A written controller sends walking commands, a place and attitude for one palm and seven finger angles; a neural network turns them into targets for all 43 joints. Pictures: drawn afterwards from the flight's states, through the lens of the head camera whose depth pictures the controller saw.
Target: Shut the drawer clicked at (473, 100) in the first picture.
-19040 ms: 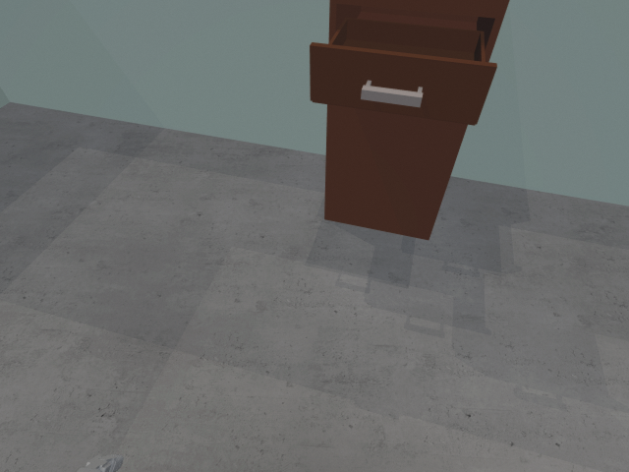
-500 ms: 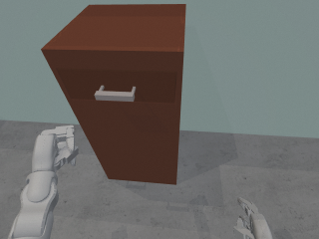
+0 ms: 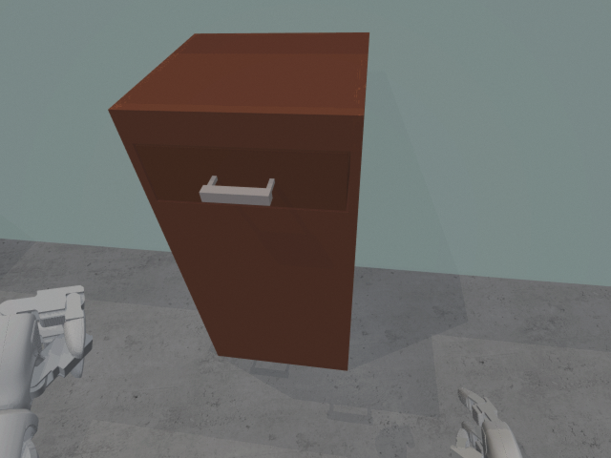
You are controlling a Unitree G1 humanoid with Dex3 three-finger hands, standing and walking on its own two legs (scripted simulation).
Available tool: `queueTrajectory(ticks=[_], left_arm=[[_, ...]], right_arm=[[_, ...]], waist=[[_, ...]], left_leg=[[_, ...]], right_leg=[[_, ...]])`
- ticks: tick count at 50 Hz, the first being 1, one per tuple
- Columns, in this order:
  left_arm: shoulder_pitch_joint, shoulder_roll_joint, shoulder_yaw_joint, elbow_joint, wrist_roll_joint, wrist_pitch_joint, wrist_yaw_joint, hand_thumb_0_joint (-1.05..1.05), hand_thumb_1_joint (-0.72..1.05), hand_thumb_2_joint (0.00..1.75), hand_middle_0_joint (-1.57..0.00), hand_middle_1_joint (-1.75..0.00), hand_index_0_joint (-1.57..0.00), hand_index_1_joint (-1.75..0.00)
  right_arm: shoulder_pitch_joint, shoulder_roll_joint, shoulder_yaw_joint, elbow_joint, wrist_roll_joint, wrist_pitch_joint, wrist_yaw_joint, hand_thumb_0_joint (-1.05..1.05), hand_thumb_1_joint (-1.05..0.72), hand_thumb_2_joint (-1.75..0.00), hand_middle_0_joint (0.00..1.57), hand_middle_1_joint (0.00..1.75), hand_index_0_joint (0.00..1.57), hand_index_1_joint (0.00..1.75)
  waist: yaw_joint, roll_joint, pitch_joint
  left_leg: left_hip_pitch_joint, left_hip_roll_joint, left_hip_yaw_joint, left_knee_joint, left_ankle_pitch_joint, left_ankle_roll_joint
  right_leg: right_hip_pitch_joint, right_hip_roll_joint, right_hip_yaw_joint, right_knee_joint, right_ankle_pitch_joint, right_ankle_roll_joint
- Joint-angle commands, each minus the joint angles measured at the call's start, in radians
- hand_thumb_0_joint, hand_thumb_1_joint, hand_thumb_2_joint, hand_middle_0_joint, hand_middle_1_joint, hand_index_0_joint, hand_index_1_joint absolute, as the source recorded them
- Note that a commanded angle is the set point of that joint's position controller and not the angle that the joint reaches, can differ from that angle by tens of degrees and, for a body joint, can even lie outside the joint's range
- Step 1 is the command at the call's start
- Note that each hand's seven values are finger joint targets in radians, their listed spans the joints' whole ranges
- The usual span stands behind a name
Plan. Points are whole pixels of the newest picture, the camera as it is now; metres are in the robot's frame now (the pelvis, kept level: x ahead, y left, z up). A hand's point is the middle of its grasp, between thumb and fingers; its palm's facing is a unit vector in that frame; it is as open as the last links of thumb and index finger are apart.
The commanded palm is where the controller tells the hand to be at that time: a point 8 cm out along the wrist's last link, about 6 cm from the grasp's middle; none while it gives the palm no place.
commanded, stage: draw the hand back to the body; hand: left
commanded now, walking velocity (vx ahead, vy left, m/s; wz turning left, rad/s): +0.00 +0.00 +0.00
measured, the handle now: (239, 188) +0.58 +0.22 +0.03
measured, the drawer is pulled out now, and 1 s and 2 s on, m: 0.00 0.00 0.00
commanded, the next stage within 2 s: step back with the hand held close in 0.08 s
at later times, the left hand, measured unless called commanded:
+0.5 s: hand (83, 349) +0.17 +0.25 +0.14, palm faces +0.29 -0.82 -0.50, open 3.2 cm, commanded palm +0.11 +0.30 +0.17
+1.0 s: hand (18, 424) +0.10 +0.26 +0.16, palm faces +0.37 -0.81 -0.45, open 3.2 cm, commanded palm +0.04 +0.30 +0.17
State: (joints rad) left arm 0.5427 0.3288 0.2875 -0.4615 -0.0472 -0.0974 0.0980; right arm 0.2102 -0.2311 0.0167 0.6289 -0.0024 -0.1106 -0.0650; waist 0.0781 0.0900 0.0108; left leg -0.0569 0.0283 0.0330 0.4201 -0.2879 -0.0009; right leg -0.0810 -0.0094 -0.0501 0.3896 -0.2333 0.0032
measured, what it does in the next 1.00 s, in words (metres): shifts its weight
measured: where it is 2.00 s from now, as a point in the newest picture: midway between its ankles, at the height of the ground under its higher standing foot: outside the picture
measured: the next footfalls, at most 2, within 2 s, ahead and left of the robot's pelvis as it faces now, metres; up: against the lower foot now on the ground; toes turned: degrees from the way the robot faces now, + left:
right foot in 1.66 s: -0.22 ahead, -0.11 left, +0.00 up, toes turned +0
left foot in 1.78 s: -0.08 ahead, +0.12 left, +0.00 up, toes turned -2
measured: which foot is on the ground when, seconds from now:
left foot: down 0.00-1.00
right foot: down 0.00-1.00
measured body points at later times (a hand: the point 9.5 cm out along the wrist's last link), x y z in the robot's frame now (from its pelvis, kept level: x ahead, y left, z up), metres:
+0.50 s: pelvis -0.03 +0.02 +0.00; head -0.01 +0.01 +0.45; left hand +0.15 +0.29 +0.17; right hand +0.15 -0.23 -0.09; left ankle -0.03 +0.12 -0.74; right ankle -0.01 -0.12 -0.74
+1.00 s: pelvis -0.10 +0.03 -0.02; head -0.08 +0.03 +0.43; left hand +0.07 +0.30 +0.18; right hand +0.08 -0.22 -0.09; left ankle -0.03 +0.12 -0.74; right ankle -0.01 -0.12 -0.74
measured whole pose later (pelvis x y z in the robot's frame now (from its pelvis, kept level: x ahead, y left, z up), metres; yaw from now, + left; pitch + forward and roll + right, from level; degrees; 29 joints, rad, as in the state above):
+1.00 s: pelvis -0.10 +0.03 -0.02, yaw -1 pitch +0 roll -1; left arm 0.60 0.37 0.36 -0.58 -0.02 -0.25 0.14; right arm 0.21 -0.22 -0.01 0.56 0.00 -0.07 -0.08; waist 0.01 0.01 0.02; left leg -0.40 0.00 0.04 0.62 -0.24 0.04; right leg -0.40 -0.03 -0.03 0.51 -0.13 0.03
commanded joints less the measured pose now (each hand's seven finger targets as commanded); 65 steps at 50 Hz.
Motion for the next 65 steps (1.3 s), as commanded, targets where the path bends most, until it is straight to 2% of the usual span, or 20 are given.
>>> queueTrajectory(ticks=[1, 10, 11, 12, 15, 18, 20, 24, 30, 38, 43, 47, 50, 53, 55, 57, 58, 60, 62, 65], left_arm=[[-0.144, 0.145, 0.092, -0.165, 0.003, -0.058, 0.025, 0.00, 0.90, 0.90, -1.40, -1.60, -1.40, -1.60], [-0.128, 0.155, 0.106, -0.198, 0.003, -0.062, 0.028, 0.00, 0.90, 0.90, -1.40, -1.60, -1.40, -1.60], [-0.220, 0.279, 0.241, -0.261, -0.005, -0.107, 0.032, 0.00, 0.90, 0.90, -1.40, -1.60, -1.40, -1.60], [-0.111, 0.207, 0.195, -0.164, -0.002, -0.108, 0.025, 0.00, 0.90, 0.90, -1.40, -1.60, -1.40, -1.60], [-0.011, 0.159, 0.150, -0.187, 0.005, -0.121, 0.016, 0.00, 0.90, 0.90, -1.40, -1.60, -1.40, -1.60], [0.039, 0.171, 0.159, -0.223, 0.004, -0.127, 0.019, 0.00, 0.90, 0.90, -1.40, -1.60, -1.40, -1.60], [0.071, 0.186, 0.177, -0.235, 0.002, -0.128, 0.024, 0.00, 0.90, 0.90, -1.40, -1.60, -1.40, -1.60], [0.090, 0.213, 0.205, -0.262, -0.001, -0.135, 0.031, 0.00, 0.90, 0.90, -1.40, -1.60, -1.40, -1.60], [0.092, 0.206, 0.201, -0.279, 0.006, -0.146, 0.039, 0.00, 0.90, 0.90, -1.40, -1.60, -1.40, -1.60], [0.048, 0.210, 0.221, -0.320, 0.030, -0.177, 0.050, 0.00, 0.90, 0.90, -1.40, -1.60, -1.40, -1.60], [0.028, 0.213, 0.218, -0.317, 0.029, -0.193, 0.058, 0.00, 0.90, 0.90, -1.40, -1.60, -1.40, -1.60], [0.027, 0.203, 0.196, -0.301, 0.021, -0.208, 0.074, 0.00, 0.90, 0.90, -1.40, -1.60, -1.40, -1.60], [0.036, 0.204, 0.206, -0.310, 0.026, -0.218, 0.081, 0.00, 0.90, 0.90, -1.40, -1.60, -1.40, -1.60], [0.038, 0.212, 0.230, -0.339, 0.049, -0.231, 0.077, 0.00, 0.90, 0.90, -1.40, -1.60, -1.40, -1.60], [0.060, 0.220, 0.246, -0.338, 0.055, -0.237, 0.069, 0.00, 0.90, 0.90, -1.40, -1.60, -1.40, -1.60], [0.068, 0.214, 0.254, -0.312, 0.061, -0.250, 0.060, 0.00, 0.90, 0.90, -1.40, -1.60, -1.40, -1.60], [0.070, 0.212, 0.252, -0.306, 0.059, -0.254, 0.055, 0.00, 0.90, 0.90, -1.40, -1.60, -1.40, -1.60], [0.069, 0.226, 0.240, -0.329, 0.025, -0.267, 0.045, 0.00, 0.90, 0.90, -1.40, -1.60, -1.40, -1.60], [0.058, 0.234, 0.220, -0.337, 0.015, -0.267, 0.044, 0.00, 0.90, 0.90, -1.40, -1.60, -1.40, -1.60], [0.082, 0.248, 0.224, -0.354, 0.006, -0.264, 0.049, 0.00, 0.90, 0.90, -1.40, -1.60, -1.40, -1.60]], right_arm=[[-0.134, -0.092, -0.030, -0.153, -0.004, -0.063, -0.020, 0.00, -0.90, -0.90, 0.20, 0.30, 0.20, 0.30], [-0.143, -0.086, -0.024, -0.152, -0.010, -0.082, -0.023, 0.00, -0.90, -0.90, 0.20, 0.30, 0.20, 0.30], [-0.126, -0.110, -0.028, -0.184, -0.005, -0.053, -0.015, 0.00, -0.90, -0.90, 0.20, 0.30, 0.20, 0.30], [-0.123, -0.092, -0.032, -0.161, -0.009, -0.033, -0.016, 0.00, -0.90, -0.90, 0.20, 0.30, 0.20, 0.30], [-0.123, -0.102, -0.045, -0.183, -0.014, 0.004, -0.011, 0.00, -0.90, -0.90, 0.20, 0.30, 0.20, 0.30], [-0.130, -0.109, -0.055, -0.205, -0.013, 0.025, -0.015, 0.00, -0.90, -0.90, 0.20, 0.30, 0.20, 0.30], [-0.126, -0.106, -0.062, -0.218, -0.008, 0.039, -0.015, 0.00, -0.90, -0.90, 0.20, 0.30, 0.20, 0.30], [-0.132, -0.102, -0.071, -0.237, 0.000, 0.054, -0.023, 0.00, -0.90, -0.90, 0.20, 0.30, 0.20, 0.30], [-0.122, -0.109, -0.077, -0.246, 0.002, 0.050, -0.028, 0.00, -0.90, -0.90, 0.20, 0.30, 0.20, 0.30], [-0.111, -0.123, -0.078, -0.259, 0.005, 0.008, -0.030, 0.00, -0.90, -0.90, 0.20, 0.30, 0.20, 0.30], [-0.088, -0.117, -0.082, -0.241, -0.001, -0.011, -0.027, 0.00, -0.90, -0.90, 0.20, 0.30, 0.20, 0.30], [-0.077, -0.109, -0.074, -0.216, -0.003, -0.017, -0.028, 0.00, -0.90, -0.90, 0.20, 0.30, 0.20, 0.30], [-0.091, -0.122, -0.073, -0.221, -0.003, -0.024, -0.035, 0.00, -0.90, -0.90, 0.20, 0.30, 0.20, 0.30], [-0.115, -0.130, -0.077, -0.238, 0.005, -0.040, -0.039, 0.00, -0.90, -0.90, 0.20, 0.30, 0.20, 0.30], [-0.111, -0.121, -0.083, -0.240, -0.001, -0.051, -0.035, 0.00, -0.90, -0.90, 0.20, 0.30, 0.20, 0.30], [-0.111, -0.128, -0.089, -0.237, -0.004, -0.061, -0.028, 0.00, -0.90, -0.90, 0.20, 0.30, 0.20, 0.30], [-0.099, -0.127, -0.090, -0.230, -0.004, -0.063, -0.027, 0.00, -0.90, -0.90, 0.20, 0.30, 0.20, 0.30], [-0.076, -0.107, -0.082, -0.196, -0.007, -0.060, -0.015, 0.00, -0.90, -0.90, 0.20, 0.30, 0.20, 0.30], [-0.067, -0.097, -0.090, -0.174, -0.006, -0.049, -0.011, 0.00, -0.90, -0.90, 0.20, 0.30, 0.20, 0.30], [-0.080, -0.096, -0.094, -0.179, 0.001, -0.032, -0.014, 0.00, -0.90, -0.90, 0.20, 0.30, 0.20, 0.30]], waist=[[-0.023, -0.064, 0.012], [-0.006, -0.030, -0.028], [-0.056, -0.058, 0.059], [-0.059, -0.115, 0.045], [-0.064, -0.069, -0.049], [-0.063, -0.020, -0.130], [-0.061, -0.047, -0.169], [-0.058, -0.048, -0.178], [-0.063, -0.030, -0.148], [-0.071, -0.009, -0.079], [-0.085, -0.124, -0.063], [-0.092, -0.142, -0.068], [-0.091, -0.043, -0.058], [-0.075, 0.128, -0.086], [-0.066, 0.081, -0.106], [-0.067, 0.074, -0.037], [-0.074, 0.034, -0.025], [-0.094, -0.100, -0.106], [-0.097, -0.140, -0.238], [-0.100, -0.148, -0.211]], left_leg=[[-0.034, -0.007, -0.011, -0.060, 0.184, 0.030], [-0.035, -0.011, -0.018, -0.062, 0.222, 0.024], [-0.121, 0.001, -0.023, -0.036, 0.144, 0.043], [-0.116, -0.003, -0.036, -0.019, 0.137, 0.043], [-0.101, 0.005, -0.025, -0.015, 0.233, 0.038], [-0.097, 0.019, -0.034, -0.028, 0.359, 0.038], [-0.103, 0.031, -0.040, -0.027, 0.408, 0.037], [-0.144, 0.038, -0.052, -0.027, 0.426, 0.035], [-0.253, 0.052, -0.066, -0.049, 0.301, 0.048], [-0.568, 0.082, -0.120, -0.121, -0.193, 0.096], [-0.450, 0.018, -0.082, 0.025, -0.221, 0.066], [-0.301, 0.000, -0.070, 0.106, -0.158, 0.042], [-0.411, 0.061, -0.145, -0.037, -0.247, 0.069], [-0.687, 0.196, -0.296, -0.253, -0.383, 0.136], [-0.685, 0.192, -0.261, -0.183, -0.257, 0.142], [-0.801, 0.174, -0.239, -0.158, -0.358, 0.148], [-0.766, 0.136, -0.214, -0.107, -0.312, 0.128], [-0.432, 0.037, -0.120, 0.064, 0.028, 0.054], [-0.183, 0.011, -0.052, 0.154, 0.281, 0.017], [-0.111, -0.008, -0.056, 0.211, 0.074, 0.015]], right_leg=[[-0.043, 0.002, 0.022, -0.072, 0.093, -0.017], [0.010, 0.003, 0.029, -0.062, 0.140, -0.023], [-0.108, -0.046, 0.140, -0.125, 0.172, -0.022], [-0.116, -0.067, 0.135, -0.135, 0.162, -0.024], [-0.081, -0.071, 0.102, -0.084, 0.266, -0.019], [-0.043, -0.057, 0.066, -0.017, 0.347, -0.006], [-0.029, -0.050, 0.055, 0.015, 0.377, 0.001], [-0.030, -0.043, 0.051, 0.051, 0.393, 0.007], [-0.023, -0.033, 0.061, 0.094, 0.334, 0.014], [0.071, -0.015, 0.096, 0.189, 0.184, 0.018], [-0.145, -0.082, 0.194, 0.003, -0.057, -0.018], [-0.329, -0.116, 0.180, -0.068, -0.206, -0.034], [-0.243, -0.050, 0.123, 0.028, -0.196, -0.004], [0.056, 0.061, 0.056, 0.367, 0.046, 0.030], [0.079, 0.063, 0.079, 0.389, 0.099, 0.028], [0.117, 0.065, 0.117, 0.341, 0.058, 0.022], [0.081, 0.049, 0.150, 0.271, 0.129, 0.007], [-0.148, -0.060, 0.260, 0.111, 0.340, -0.041], [-0.231, -0.101, 0.248, 0.062, 0.439, -0.041], [-0.373, -0.130, 0.259, -0.025, 0.162, -0.066]])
